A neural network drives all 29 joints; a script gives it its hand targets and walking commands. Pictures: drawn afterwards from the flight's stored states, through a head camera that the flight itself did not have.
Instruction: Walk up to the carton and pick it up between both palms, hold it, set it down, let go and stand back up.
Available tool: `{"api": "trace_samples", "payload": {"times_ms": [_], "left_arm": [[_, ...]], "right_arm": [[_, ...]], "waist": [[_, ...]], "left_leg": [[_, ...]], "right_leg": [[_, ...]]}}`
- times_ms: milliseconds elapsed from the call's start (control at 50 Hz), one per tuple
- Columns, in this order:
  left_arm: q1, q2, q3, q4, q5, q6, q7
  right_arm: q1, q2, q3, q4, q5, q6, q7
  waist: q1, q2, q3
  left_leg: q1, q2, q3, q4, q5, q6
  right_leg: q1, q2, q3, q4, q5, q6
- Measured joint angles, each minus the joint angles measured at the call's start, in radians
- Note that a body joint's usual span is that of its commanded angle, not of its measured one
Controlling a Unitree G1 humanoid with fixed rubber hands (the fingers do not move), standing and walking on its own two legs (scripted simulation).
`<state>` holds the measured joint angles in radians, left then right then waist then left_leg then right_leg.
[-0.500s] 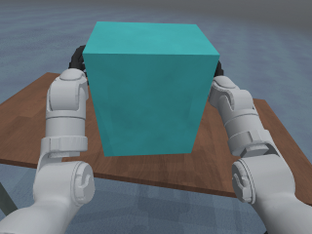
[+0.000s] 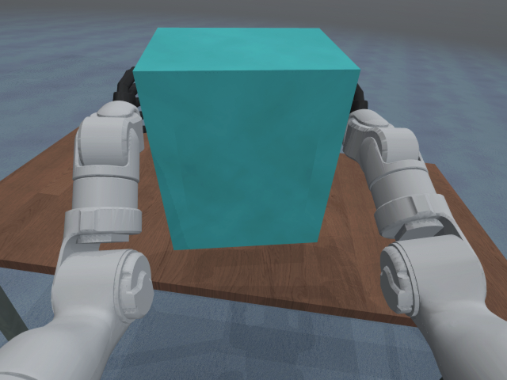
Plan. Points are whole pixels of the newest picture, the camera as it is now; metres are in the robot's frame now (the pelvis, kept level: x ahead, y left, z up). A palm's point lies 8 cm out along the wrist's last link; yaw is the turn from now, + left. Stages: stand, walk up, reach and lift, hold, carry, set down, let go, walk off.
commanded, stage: hold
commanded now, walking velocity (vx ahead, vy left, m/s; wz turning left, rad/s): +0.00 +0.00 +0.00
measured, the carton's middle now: (243, 143) +0.38 +0.01 +0.26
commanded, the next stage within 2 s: set down in 1.90 s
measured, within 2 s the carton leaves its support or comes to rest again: neither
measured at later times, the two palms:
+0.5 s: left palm (127, 119) +0.37 +0.17 +0.30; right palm (352, 126) +0.38 -0.16 +0.30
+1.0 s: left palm (127, 119) +0.37 +0.17 +0.30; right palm (355, 126) +0.37 -0.16 +0.30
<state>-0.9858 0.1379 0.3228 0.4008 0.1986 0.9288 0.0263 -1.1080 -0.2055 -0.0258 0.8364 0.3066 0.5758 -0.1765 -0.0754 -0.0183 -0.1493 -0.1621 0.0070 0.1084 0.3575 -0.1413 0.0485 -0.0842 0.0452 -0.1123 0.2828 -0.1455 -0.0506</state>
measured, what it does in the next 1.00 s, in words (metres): stands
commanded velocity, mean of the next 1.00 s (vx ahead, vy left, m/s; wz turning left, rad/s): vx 0.00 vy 0.00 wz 0.00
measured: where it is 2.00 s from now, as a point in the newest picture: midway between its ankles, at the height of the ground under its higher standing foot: outside the picture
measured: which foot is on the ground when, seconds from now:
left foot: down 0.00-1.00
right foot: down 0.00-1.00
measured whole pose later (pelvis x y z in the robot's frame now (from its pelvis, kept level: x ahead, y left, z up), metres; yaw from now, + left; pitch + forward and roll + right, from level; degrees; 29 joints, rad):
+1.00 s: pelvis +0.00 +0.00 +0.00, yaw +0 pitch -4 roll -1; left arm -0.93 0.13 0.34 0.31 0.21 0.95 -0.01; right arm -1.04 -0.19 -0.01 0.71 0.33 0.63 -0.22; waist -0.09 -0.02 -0.15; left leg -0.14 0.01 0.10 0.36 -0.15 0.04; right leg -0.06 0.05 -0.11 0.28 -0.15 -0.06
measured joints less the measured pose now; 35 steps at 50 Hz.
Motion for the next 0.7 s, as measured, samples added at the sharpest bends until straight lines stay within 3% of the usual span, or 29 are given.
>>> {"api": "trace_samples", "payload": {"times_ms": [200, 460, 700], "left_arm": [[0.039, -0.009, -0.004, -0.060, 0.001, 0.023, -0.002], [0.053, -0.009, 0.016, -0.095, 0.013, 0.031, -0.022], [0.017, 0.009, 0.017, -0.049, 0.006, 0.018, -0.025]], "right_arm": [[0.026, -0.012, 0.044, -0.045, 0.034, 0.019, -0.011], [0.051, 0.011, 0.028, -0.093, 0.025, 0.036, -0.029], [0.020, 0.016, 0.011, -0.065, 0.006, 0.035, -0.027]], "waist": [[-0.003, 0.005, -0.003], [-0.009, 0.001, 0.007], [-0.004, -0.003, 0.002]], "left_leg": [[0.014, 0.003, 0.003, 0.000, -0.009, -0.003], [0.021, 0.004, -0.002, 0.002, -0.010, -0.007], [0.005, 0.005, -0.004, 0.002, -0.005, -0.008]], "right_leg": [[0.016, 0.004, 0.005, -0.009, -0.003, -0.001], [0.024, 0.005, 0.001, -0.005, -0.007, -0.004], [0.007, 0.006, 0.000, -0.001, -0.006, -0.008]]}}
